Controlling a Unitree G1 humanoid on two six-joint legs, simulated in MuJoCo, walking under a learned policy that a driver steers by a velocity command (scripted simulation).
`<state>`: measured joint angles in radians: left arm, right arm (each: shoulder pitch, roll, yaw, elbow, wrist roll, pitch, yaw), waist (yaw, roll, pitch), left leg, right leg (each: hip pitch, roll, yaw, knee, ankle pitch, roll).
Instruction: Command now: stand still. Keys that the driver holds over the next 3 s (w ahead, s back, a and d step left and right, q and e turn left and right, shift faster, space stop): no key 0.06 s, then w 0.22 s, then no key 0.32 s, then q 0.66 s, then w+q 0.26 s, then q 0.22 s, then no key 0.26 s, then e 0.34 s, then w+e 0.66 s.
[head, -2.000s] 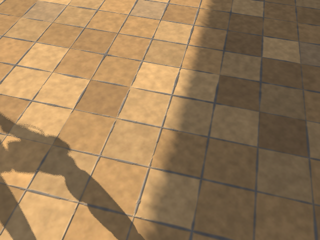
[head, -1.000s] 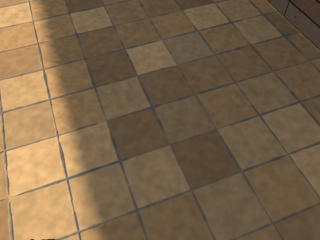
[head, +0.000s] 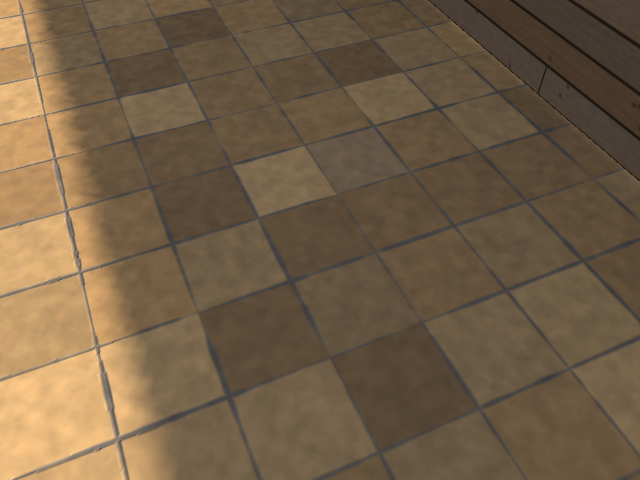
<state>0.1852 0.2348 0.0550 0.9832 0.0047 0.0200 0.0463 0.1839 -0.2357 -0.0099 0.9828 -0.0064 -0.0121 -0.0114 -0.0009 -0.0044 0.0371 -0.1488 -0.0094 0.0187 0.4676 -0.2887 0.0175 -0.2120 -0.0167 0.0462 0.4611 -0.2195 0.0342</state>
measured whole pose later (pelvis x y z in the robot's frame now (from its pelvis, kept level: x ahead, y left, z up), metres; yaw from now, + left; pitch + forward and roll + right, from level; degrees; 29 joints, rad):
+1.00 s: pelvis +0.13 -0.08 +0.00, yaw +10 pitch +2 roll +0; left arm 0.09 0.28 0.06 0.96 -0.02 -0.02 0.05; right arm 0.11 -0.29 -0.09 0.89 0.02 0.02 -0.05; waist -0.02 0.02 0.05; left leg -0.35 -0.03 -0.12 0.45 -0.14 -0.02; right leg -0.34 0.03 0.05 0.66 -0.38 0.05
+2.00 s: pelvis +0.26 +0.05 +0.00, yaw +41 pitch +2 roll +0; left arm 0.08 0.29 0.05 0.77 0.01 -0.04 -0.02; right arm 0.20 -0.30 -0.06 0.74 0.01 0.00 -0.02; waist -0.03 -0.03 0.04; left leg -0.13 -0.08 -0.07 0.44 -0.33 0.06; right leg -0.50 -0.02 0.01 0.62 -0.13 0.03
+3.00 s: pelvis +0.47 +0.11 -0.02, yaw +11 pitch +2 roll +0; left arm 0.10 0.30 0.07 0.62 -0.03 -0.04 -0.05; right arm 0.36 -0.31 -0.07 0.80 0.02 -0.08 -0.01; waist -0.06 0.00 0.06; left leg -0.24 0.10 0.03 1.10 -0.48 -0.03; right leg -0.47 0.04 -0.04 0.65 -0.22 -0.08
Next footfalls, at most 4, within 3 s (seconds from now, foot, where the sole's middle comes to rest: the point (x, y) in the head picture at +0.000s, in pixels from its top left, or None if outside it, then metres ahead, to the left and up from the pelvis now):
0.36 right None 0.11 -0.15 -0.78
0.70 left None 0.21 0.07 -0.78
1.04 right None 0.20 -0.18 -0.78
1.60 left None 0.18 0.10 -0.78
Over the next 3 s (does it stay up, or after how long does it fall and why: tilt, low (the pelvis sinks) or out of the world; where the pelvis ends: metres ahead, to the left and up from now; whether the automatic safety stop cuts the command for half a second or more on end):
stays up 0.47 0.11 -0.02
